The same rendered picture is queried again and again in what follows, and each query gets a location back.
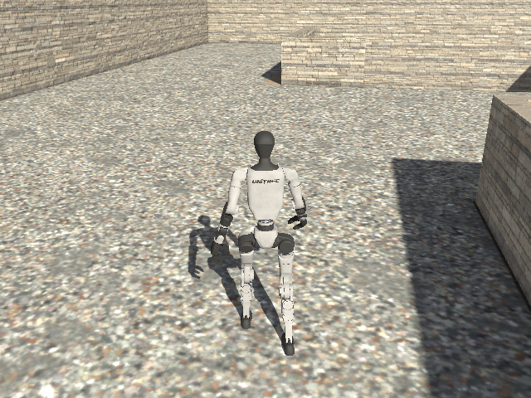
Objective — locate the right robot upper arm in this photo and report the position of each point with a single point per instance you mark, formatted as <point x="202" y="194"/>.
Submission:
<point x="295" y="188"/>

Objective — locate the left robot hand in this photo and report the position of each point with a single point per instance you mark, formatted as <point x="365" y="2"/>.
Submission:
<point x="215" y="249"/>

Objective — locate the right robot forearm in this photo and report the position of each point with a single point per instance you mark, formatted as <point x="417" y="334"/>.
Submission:
<point x="301" y="213"/>

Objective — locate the robot right thigh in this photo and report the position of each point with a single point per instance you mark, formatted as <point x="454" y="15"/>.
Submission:
<point x="286" y="246"/>

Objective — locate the left robot forearm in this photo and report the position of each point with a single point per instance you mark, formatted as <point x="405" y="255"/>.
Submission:
<point x="223" y="227"/>

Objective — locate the left robot upper arm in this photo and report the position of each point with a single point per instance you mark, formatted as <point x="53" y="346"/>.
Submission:
<point x="235" y="190"/>

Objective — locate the right robot hand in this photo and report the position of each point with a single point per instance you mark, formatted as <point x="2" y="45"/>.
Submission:
<point x="300" y="225"/>

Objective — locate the robot torso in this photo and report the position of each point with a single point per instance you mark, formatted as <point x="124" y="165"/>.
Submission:
<point x="265" y="192"/>

